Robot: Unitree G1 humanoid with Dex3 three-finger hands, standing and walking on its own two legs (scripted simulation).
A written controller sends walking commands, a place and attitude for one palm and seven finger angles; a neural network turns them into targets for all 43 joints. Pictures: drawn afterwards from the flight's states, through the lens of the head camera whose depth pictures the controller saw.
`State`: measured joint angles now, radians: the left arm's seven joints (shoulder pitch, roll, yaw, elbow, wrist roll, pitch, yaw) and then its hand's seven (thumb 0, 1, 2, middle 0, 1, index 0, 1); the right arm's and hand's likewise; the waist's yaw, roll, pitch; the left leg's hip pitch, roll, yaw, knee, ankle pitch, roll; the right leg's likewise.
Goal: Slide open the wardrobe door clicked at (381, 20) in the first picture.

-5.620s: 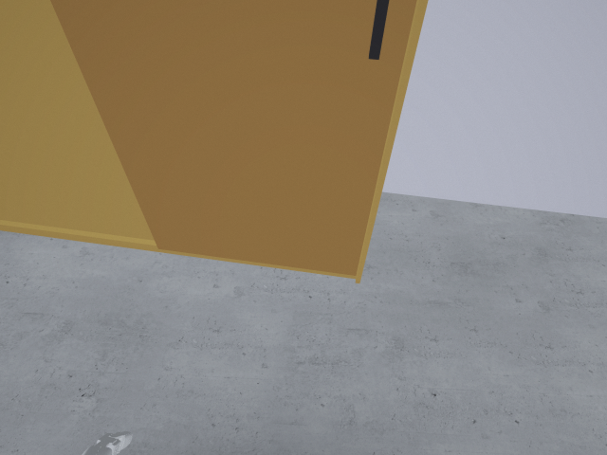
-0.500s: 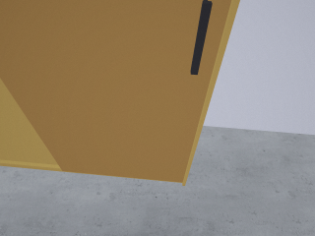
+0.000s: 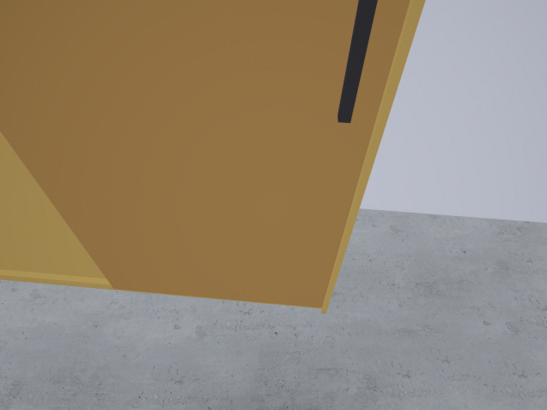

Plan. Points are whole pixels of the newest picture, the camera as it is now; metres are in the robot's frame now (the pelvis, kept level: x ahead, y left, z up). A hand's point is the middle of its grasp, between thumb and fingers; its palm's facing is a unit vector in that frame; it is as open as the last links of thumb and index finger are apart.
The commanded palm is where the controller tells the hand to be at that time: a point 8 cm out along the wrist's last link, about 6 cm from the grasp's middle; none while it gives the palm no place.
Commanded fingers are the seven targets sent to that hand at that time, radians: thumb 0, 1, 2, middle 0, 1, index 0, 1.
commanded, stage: look again from close up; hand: right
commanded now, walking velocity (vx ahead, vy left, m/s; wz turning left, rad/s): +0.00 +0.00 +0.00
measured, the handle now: (354, 58) +0.59 -0.09 +0.24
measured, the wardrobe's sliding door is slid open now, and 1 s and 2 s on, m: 0.00 0.00 0.00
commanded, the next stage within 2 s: shuffle to correct the standing spot in 1.58 s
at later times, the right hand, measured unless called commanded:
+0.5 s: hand out of the picture +0.05 -0.18 -0.17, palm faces -0.02 +0.97 -0.24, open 7.4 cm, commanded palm none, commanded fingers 0.00 -0.90 -0.90 0.20 0.30 0.20 0.30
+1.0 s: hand out of the picture +0.01 -0.16 -0.17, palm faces +0.00 +0.98 -0.20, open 7.4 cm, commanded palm none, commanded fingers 0.00 -0.90 -0.90 0.20 0.30 0.20 0.30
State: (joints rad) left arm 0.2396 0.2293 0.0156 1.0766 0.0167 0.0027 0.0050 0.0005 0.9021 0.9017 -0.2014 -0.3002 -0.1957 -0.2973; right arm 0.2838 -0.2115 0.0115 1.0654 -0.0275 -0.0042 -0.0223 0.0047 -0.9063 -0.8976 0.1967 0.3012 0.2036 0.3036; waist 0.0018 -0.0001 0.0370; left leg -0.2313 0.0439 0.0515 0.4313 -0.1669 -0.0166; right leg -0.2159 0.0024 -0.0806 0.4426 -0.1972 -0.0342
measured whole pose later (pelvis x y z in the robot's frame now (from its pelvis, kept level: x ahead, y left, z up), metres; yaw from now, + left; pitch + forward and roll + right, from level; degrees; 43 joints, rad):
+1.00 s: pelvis +0.02 +0.01 +0.00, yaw +1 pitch -2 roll +0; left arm 0.27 0.16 0.00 1.13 0.01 0.00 0.02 0.00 0.90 0.90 -0.20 -0.30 -0.19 -0.30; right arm 0.30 -0.16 0.01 1.10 -0.02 -0.01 -0.03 0.00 -0.91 -0.90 0.20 0.30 0.20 0.30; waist 0.00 0.00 0.04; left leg -0.18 0.03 0.05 0.40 -0.17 -0.01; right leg -0.16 -0.01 -0.08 0.40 -0.20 -0.02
